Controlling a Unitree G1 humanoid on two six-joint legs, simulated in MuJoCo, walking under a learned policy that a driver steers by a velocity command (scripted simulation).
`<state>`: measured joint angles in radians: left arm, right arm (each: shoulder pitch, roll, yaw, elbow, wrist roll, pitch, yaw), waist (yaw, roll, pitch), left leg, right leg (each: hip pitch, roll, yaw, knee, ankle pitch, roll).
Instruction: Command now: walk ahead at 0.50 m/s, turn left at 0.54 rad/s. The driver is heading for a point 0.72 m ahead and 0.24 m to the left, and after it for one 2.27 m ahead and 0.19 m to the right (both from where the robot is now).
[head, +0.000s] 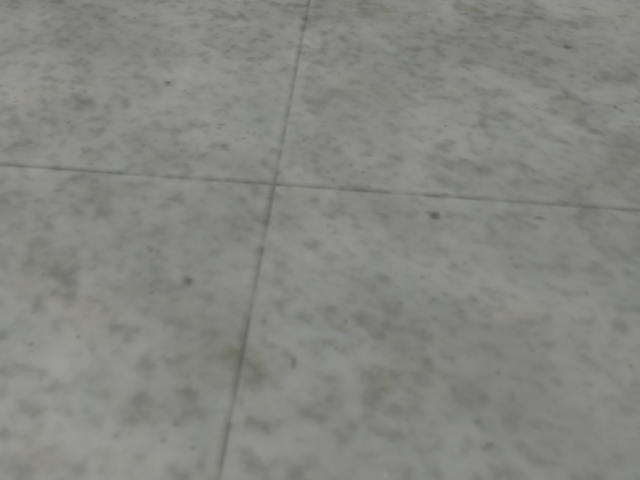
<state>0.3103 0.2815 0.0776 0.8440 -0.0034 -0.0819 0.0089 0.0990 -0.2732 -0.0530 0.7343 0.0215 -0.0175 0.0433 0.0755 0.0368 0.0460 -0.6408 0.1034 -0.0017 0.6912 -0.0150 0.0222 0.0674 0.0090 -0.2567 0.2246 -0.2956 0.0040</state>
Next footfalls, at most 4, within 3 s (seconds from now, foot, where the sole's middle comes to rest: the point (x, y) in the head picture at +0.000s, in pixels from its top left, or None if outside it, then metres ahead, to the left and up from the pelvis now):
0.10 left None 0.23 0.12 -0.77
0.56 right None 0.46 -0.01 -0.77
0.98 left None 0.27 0.18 -0.77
1.52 right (309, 444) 0.54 0.09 -0.77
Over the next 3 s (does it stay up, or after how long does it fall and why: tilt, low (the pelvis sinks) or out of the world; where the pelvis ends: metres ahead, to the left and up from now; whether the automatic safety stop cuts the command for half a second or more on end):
stays up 0.63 0.32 0.00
